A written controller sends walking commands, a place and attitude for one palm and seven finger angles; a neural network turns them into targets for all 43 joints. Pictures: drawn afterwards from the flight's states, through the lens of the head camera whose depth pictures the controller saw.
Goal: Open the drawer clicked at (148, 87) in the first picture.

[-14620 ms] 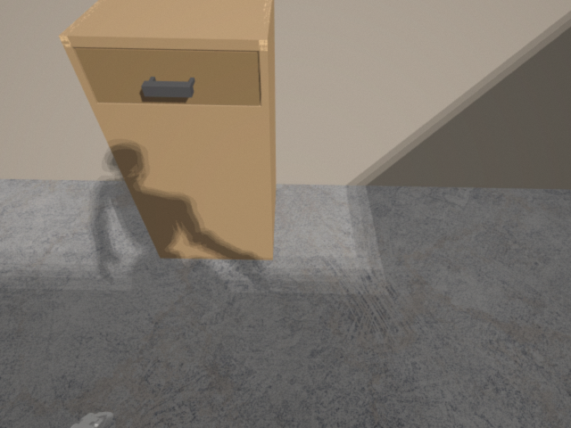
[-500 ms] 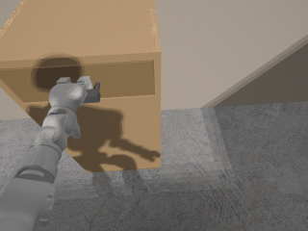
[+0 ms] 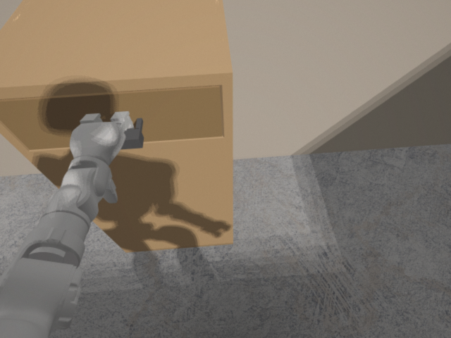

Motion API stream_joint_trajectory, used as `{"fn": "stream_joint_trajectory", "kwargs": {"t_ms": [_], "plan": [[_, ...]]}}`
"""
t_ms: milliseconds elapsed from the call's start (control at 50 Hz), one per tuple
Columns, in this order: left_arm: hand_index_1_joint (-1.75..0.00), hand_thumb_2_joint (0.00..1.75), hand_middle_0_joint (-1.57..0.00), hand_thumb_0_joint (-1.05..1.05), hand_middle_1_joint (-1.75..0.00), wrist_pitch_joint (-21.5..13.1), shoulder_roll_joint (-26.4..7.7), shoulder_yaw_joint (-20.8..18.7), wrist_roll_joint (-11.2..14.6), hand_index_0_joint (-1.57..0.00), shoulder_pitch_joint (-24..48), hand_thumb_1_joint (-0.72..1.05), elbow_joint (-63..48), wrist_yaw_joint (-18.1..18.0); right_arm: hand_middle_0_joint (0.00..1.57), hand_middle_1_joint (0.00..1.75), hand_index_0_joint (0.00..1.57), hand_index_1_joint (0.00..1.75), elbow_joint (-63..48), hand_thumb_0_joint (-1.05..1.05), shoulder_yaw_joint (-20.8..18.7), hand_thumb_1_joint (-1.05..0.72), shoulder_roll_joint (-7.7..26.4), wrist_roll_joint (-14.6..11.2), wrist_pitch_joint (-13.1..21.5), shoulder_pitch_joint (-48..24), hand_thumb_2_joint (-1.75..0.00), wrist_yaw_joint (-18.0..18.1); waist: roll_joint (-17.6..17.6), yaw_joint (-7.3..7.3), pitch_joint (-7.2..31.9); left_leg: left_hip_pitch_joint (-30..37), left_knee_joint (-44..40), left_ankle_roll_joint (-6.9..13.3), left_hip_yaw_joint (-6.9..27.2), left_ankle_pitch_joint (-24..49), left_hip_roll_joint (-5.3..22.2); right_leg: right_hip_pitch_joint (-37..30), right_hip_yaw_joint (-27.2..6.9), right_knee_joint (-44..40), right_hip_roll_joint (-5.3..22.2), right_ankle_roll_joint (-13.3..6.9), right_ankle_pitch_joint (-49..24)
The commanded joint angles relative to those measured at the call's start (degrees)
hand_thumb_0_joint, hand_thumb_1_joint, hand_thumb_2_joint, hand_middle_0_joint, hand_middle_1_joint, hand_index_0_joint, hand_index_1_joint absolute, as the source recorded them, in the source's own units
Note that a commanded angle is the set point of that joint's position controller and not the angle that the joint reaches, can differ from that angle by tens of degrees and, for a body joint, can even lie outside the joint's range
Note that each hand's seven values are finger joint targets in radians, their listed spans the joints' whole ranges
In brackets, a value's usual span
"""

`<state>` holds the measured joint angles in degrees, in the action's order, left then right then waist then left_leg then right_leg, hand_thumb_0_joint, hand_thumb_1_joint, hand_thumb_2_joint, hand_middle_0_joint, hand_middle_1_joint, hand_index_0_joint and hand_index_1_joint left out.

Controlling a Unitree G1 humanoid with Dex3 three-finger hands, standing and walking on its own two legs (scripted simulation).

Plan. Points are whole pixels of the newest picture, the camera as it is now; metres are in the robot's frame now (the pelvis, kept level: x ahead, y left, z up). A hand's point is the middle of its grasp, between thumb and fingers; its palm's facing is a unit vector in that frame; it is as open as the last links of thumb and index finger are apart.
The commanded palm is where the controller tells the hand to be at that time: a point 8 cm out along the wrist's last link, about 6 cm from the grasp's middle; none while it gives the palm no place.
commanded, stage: lower the fingers behind the handle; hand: left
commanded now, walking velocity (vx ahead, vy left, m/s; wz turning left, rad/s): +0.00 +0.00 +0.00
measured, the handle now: (113, 132) +0.49 +0.23 +0.06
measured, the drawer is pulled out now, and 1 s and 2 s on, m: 0.00 0.00 0.05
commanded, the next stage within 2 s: close the thumb around the handle in 0.02 s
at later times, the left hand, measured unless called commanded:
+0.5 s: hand (110, 156) +0.45 +0.23 +0.04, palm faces -0.03 -0.02 -1.00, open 9.8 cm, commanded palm +0.42 +0.24 +0.10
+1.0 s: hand (110, 158) +0.44 +0.23 +0.04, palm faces -0.02 -0.03 -1.00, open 6.0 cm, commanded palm +0.40 +0.24 +0.10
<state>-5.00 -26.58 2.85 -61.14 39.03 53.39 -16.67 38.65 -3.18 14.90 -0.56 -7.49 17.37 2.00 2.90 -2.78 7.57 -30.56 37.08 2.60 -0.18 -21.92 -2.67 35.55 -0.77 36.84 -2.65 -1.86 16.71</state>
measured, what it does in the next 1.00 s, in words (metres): stands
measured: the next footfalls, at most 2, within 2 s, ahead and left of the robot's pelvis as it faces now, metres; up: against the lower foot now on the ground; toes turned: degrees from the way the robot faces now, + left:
none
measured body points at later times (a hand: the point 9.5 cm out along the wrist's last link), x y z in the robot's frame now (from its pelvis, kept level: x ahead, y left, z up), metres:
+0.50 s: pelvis +0.00 +0.01 +0.00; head +0.07 -0.01 +0.44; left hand +0.44 +0.23 +0.09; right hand +0.07 -0.26 -0.14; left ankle -0.05 +0.09 -0.72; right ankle +0.00 -0.10 -0.72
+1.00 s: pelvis +0.01 +0.01 +0.00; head +0.08 -0.01 +0.45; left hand +0.44 +0.23 +0.09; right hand +0.07 -0.26 -0.13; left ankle -0.05 +0.09 -0.72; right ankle +0.00 -0.10 -0.72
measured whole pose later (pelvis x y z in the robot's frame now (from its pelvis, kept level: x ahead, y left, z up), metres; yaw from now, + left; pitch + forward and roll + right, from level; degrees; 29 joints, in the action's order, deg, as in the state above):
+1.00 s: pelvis +0.01 +0.01 +0.00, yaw -1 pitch +15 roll -1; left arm -3.9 -25.7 2.3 -60.7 34.2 47.4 -16.4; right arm 38.4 -3.7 14.8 -0.3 -7.8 17.0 1.0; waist 3.2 -2.5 8.1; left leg -29.1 36.1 3.1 -1.0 -22.3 -2.6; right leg 34.2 -1.7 35.6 -2.8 -1.3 16.7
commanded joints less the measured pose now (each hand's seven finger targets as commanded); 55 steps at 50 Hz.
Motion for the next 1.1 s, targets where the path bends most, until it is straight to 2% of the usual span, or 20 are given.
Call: {"fn": "stream_joint_trajectory", "kwargs": {"t_ms": [0, 60, 100, 140, 280, 320, 380, 420, 520, 560, 600, 680, 720, 780, 820, 880, 920, 960, 980, 1080], "plan": [[-1.2, 0.3, -0.3, 0.0, -1.2, 0.37, -16.94, -6.38, 0.38, -0.3, 22.21, -0.5, -10.37, -2.26, 0.2, 0.3, 0.2, 0.3, -4.91, 0.0, -2.6, -0.9, 7.9, 0.07, 1.34, 3.28, -0.9, 0.32, -1.22, 0.86, 21.62, 4.66, -2.36, -0.21, -0.6, 25.76, 0.77, -19.16, -0.42, -1.43, 1.03, -0.64, -21.31], [-1.2, 0.3, -0.3, 0.0, -1.2, 0.51, -16.8, -6.05, 0.12, -0.3, 23.63, -0.5, -9.36, -2.24, 0.2, 0.3, 0.2, 0.3, -4.55, 0.0, -2.53, -0.9, 8.1, 0.03, 1.3, 3.27, -0.9, 0.3, -2.05, -0.12, 19.82, 4.11, -2.43, -0.25, -0.23, 24.68, 0.96, -17.63, -0.17, -1.7, 0.94, -0.69, -19.66], [-1.2, 0.3, -0.3, 0.0, -1.2, 0.44, -16.84, -6.26, 0.04, -0.3, 23.05, -0.5, -10.38, -2.56, 0.2, 0.3, 0.2, 0.3, -4.72, 0.0, -2.67, -0.9, 7.9, 0.11, 1.36, 3.3, -0.9, 0.24, -0.67, 0.55, 21.39, 5.35, -2.3, -0.35, -0.35, 25.41, 1.02, -17.53, -0.19, -1.44, 0.9, -0.73, -19.65], [-1.21, 0.35, -0.31, 0.0, -1.21, 0.52, -14.51, -4.23, -0.1, -0.31, 24.67, -0.39, -11.04, -2.78, 0.2, 0.3, 0.2, 0.3, -4.53, 0.0, -2.73, -0.9, 7.75, 0.17, 1.4, 3.34, -0.9, 0.15, -0.47, -0.4, 20.67, 6.3, -2.08, -0.57, -0.07, 26.63, 1.24, -15.97, 0.19, -1.36, 0.78, -0.76, -19.88], [-1.25, 0.52, -0.34, 0.0, -1.25, 1.14, -15.39, -5.32, 0.2, -0.34, 23.68, 0.0, -10.13, -2.81, 0.2, 0.3, 0.2, 0.3, -4.35, 0.0, -2.69, -0.9, 8.03, 0.18, 1.23, 3.5, -0.9, -0.03, -1.18, 0.01, 20.69, 6.37, -2.01, -0.63, 0.05, 27.85, 1.34, -16.35, 0.31, -1.34, 0.74, -0.72, -20.32], [-1.27, 0.56, -0.34, 0.0, -1.27, 1.43, -13.48, -3.68, 0.06, -0.34, 24.12, 0.12, -9.85, -2.72, 0.2, 0.3, 0.2, 0.3, -4.47, 0.0, -2.63, -0.9, 7.92, 0.09, 1.28, 3.42, -0.9, -0.07, -1.78, -0.23, 20.09, 6.23, -2.3, -0.7, 0.3, 26.6, 1.33, -15.73, 0.49, -1.51, 0.67, -0.77, -19.02], [-1.28, 0.64, -0.36, 0.0, -1.28, 1.56, -16.36, -5.6, 0.09, -0.36, 24.62, 0.28, -9.7, -2.57, 0.2, 0.3, 0.2, 0.3, -4.38, 0.0, -2.46, -0.9, 8.13, 0.16, 1.14, 3.54, -0.9, 0.16, -1.62, -0.06, 21.27, 5.97, -2.17, -0.56, 0.13, 26.83, 1.2, -17.05, 0.09, -1.41, 0.79, -0.72, -19.97], [-1.3, 0.68, -0.36, 0.0, -1.3, 1.68, -15.28, -5.12, 0.2, -0.36, 23.25, 0.4, -8.76, -2.29, 0.2, 0.3, 0.2, 0.3, -4.58, 0.0, -2.46, -0.9, 7.95, 0.1, 1.15, 3.45, -0.9, 0.13, -1.94, 0.21, 19.78, 5.37, -2.39, -0.59, -0.02, 26.49, 1.22, -16.84, 0.36, -1.48, 0.76, -0.79, -19.69], [-1.33, 0.8, -0.38, 0.0, -1.33, 1.3, -15.4, -5.96, 0.12, -0.38, 20.83, 0.68, -10.31, -2.19, 0.2, 0.3, 0.2, 0.3, -4.75, 0.0, -2.72, -0.9, 7.82, 0.34, 0.97, 3.45, -0.9, -0.04, -1.0, 1.02, 22.4, 7.42, -1.61, -0.85, -0.02, 31.63, 1.54, -17.47, 0.26, -0.88, 0.69, -0.74, -22.39], [-1.34, 0.85, -0.39, 0.0, -1.34, 1.45, -15.13, -5.71, 0.48, -0.39, 21.48, 0.79, -9.76, -2.05, 0.2, 0.3, 0.2, 0.3, -4.62, 0.0, -2.6, -0.9, 7.98, 0.33, 0.89, 3.4, -0.9, -0.05, -2.66, 0.34, 20.77, 5.83, -1.87, -0.65, -0.17, 29.41, 1.35, -17.87, 0.21, -1.34, 0.77, -0.65, -22.43], [-1.35, 0.9, -0.4, 0.0, -1.35, 1.16, -15.7, -6.09, 0.46, -0.4, 20.87, 0.9, -11.2, -2.16, 0.2, 0.3, 0.2, 0.3, -4.99, 0.0, -2.61, -0.9, 7.88, 0.24, 0.98, 3.17, -0.9, -0.05, -1.44, 1.22, 21.63, 6.1, -2.1, -0.59, -0.32, 29.72, 1.31, -18.48, 0.09, -1.12, 0.8, -0.73, -22.65], [-1.35, 0.9, -0.4, 0.0, -1.35, 1.09, -17.07, -7.26, 0.41, -0.4, 19.91, 0.9, -12.05, -2.16, 0.2, 0.3, 0.2, 0.3, -5.09, 0.0, -2.59, -0.9, 7.87, 0.34, 0.79, 2.86, -0.9, -0.04, -0.86, 1.48, 22.39, 6.16, -2.03, -0.68, -0.4, 30.44, 1.36, -19.28, -0.14, -0.96, 0.87, -0.7, -23.52], [-1.35, 0.9, -0.4, 0.0, -1.35, 1.02, -15.17, -5.89, 0.47, -0.4, 19.88, 0.9, -12.96, -2.26, 0.2, 0.3, 0.2, 0.3, -5.21, 0.0, -2.68, -0.9, 7.69, 0.2, 0.85, 2.57, -0.9, -0.11, -1.01, 1.13, 21.55, 6.65, -2.12, -0.81, -0.28, 30.74, 1.49, -18.44, 0.18, -1.07, 0.8, -0.68, -23.15], [-1.35, 0.9, -0.4, 0.0, -1.35, 0.99, -16.55, -7.43, 0.61, -0.4, 18.5, 0.9, -14.1, -2.6, 0.2, 0.3, 0.2, 0.3, -5.2, 0.0, -2.88, -0.9, 7.76, 0.31, 0.97, 2.67, -0.9, -0.2, -0.03, 1.98, 23.88, 7.83, -1.9, -0.89, -0.18, 33.4, 1.56, -19.56, -0.08, -0.79, 0.84, -0.68, -24.27], [-1.35, 0.9, -0.4, 0.0, -1.35, 1.48, -14.87, -6.1, 0.6, -0.4, 18.88, 0.9, -13.52, -2.6, 0.2, 0.3, 0.2, 0.3, -4.9, 0.0, -2.88, -0.9, 7.76, 0.21, 1.01, 2.46, -0.9, -0.29, -0.84, 1.18, 21.15, 8.04, -2.0, -1.07, -0.09, 33.32, 1.87, -17.79, 0.32, -1.18, 0.69, -0.66, -23.52], [-1.35, 0.9, -0.4, 0.0, -1.35, 1.32, -15.44, -6.72, 0.65, -0.4, 18.66, 0.9, -16.07, -2.67, 0.2, 0.3, 0.2, 0.3, -4.99, 0.0, -3.07, -0.9, 7.8, 0.32, 1.09, 2.63, -0.9, -0.47, 0.13, 1.62, 23.99, 9.85, -1.64, -1.21, 0.31, 36.51, 1.97, -18.67, 0.18, -0.85, 0.74, -0.63, -24.91], [-1.35, 0.9, -0.4, 0.0, -1.35, 1.74, -13.6, -6.04, 1.06, -0.4, 14.57, 0.9, -16.7, -2.43, 0.2, 0.3, 0.2, 0.3, -5.38, 0.0, -3.18, -0.9, 7.57, 0.27, 1.16, 2.17, -0.9, -0.81, 0.46, 2.34, 23.46, 10.43, -1.63, -1.43, 0.21, 38.58, 2.08, -18.84, 0.35, -1.0, 0.65, -0.68, -25.61], [-1.35, 0.9, -0.4, 0.0, -1.35, 1.83, -14.47, -6.98, 1.46, -0.4, 12.91, 0.9, -19.19, -2.19, 0.2, 0.3, 0.2, 0.3, -5.62, 0.0, -3.16, -0.9, 7.83, 0.25, 1.11, 1.76, -0.9, -0.99, -0.06, 2.75, 24.54, 10.54, -1.78, -1.5, 0.44, 40.18, 2.19, -20.38, 0.14, -0.82, 0.73, -0.73, -26.88], [-1.35, 0.9, -0.4, 0.0, -1.35, 1.96, -12.54, -5.83, 1.76, -0.4, 10.4, 0.9, -20.84, -1.95, 0.2, 0.3, 0.2, 0.3, -6.15, 0.0, -3.26, -0.9, 7.51, 0.14, 1.19, 1.37, -0.9, -1.23, 0.08, 3.13, 24.69, 11.33, -1.82, -1.53, 0.53, 41.48, 2.33, -20.41, 0.21, -0.85, 0.8, -0.62, -27.42], [-1.35, 0.9, -0.4, 0.0, -1.35, 3.17, -11.41, -6.0, 3.01, -0.4, 3.41, 0.9, -26.69, -1.32, 0.2, 0.3, 0.2, 0.3, -7.06, 0.0, -3.09, -0.9, 7.55, -0.14, 1.29, -0.84, -0.9, -1.67, -1.05, 3.49, 21.52, 11.45, -2.64, -1.44, 0.58, 40.67, 2.42, -21.22, 0.17, -1.66, 0.87, -0.5, -27.7]]}}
